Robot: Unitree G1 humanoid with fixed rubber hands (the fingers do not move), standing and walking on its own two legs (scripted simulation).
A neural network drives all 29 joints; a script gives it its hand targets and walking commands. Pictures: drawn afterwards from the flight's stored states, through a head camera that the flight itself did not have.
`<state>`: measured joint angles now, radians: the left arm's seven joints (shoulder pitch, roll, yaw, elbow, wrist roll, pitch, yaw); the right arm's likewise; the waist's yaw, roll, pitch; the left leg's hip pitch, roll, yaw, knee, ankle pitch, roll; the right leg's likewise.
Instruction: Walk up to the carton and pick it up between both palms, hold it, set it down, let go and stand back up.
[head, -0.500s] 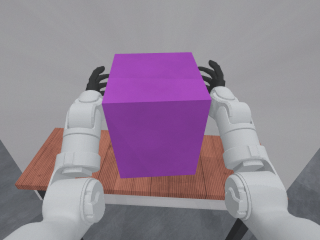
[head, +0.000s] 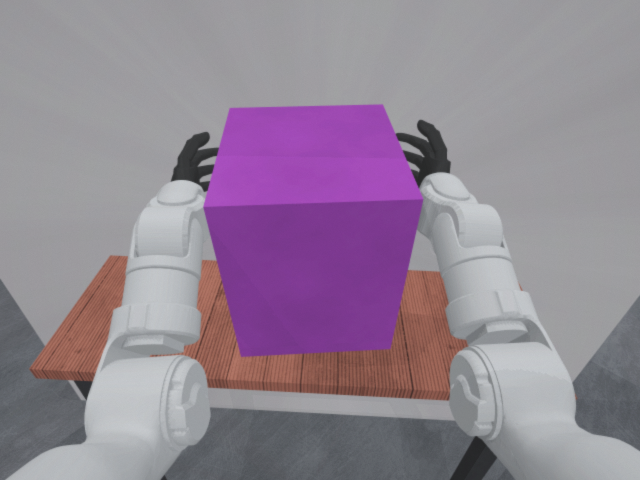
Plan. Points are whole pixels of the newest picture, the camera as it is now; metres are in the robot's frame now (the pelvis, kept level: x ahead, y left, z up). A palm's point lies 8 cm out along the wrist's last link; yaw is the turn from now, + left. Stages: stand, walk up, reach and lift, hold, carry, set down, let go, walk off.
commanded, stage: hold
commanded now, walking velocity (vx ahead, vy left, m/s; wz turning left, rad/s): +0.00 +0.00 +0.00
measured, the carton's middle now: (311, 231) +0.39 +0.02 +0.17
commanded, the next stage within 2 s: set down in 0.50 s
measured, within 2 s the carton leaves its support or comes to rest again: neither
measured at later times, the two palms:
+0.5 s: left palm (188, 193) +0.38 +0.17 +0.23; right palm (430, 183) +0.40 -0.12 +0.24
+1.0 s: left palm (194, 199) +0.42 +0.18 +0.19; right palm (411, 186) +0.44 -0.11 +0.21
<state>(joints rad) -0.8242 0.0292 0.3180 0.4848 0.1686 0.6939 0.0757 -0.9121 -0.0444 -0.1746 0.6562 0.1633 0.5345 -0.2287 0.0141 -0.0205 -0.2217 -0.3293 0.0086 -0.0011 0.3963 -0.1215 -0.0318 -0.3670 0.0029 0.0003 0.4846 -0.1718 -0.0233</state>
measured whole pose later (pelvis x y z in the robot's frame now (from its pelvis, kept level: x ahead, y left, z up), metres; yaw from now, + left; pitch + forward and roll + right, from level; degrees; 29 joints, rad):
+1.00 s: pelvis +0.01 +0.00 +0.00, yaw +0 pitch +4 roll +2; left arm -0.85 0.00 0.46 0.55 0.19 0.46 0.06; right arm -0.99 -0.03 -0.17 0.89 0.04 0.19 -0.16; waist 0.01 -0.02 -0.11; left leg -0.32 0.01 0.00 0.37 -0.13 -0.03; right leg -0.36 0.00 0.00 0.48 -0.19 -0.02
